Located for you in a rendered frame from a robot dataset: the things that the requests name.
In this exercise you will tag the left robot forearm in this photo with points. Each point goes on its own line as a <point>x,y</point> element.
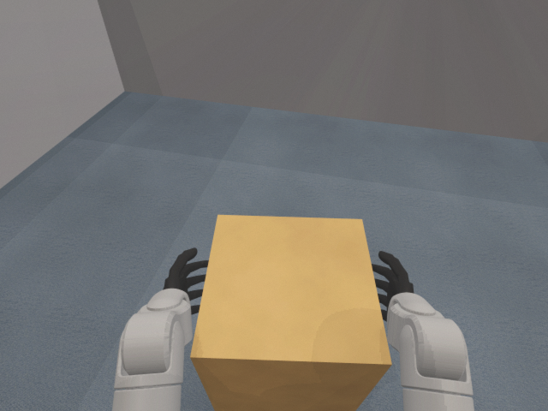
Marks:
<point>151,354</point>

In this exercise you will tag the right robot forearm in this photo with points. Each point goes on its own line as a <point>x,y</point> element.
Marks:
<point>433,356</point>

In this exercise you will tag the robot right hand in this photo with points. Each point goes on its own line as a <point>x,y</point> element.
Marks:
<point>397,277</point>

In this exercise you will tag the carton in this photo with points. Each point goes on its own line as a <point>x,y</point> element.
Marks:
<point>289,317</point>

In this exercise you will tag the robot left hand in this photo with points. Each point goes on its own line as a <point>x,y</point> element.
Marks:
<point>178,276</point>

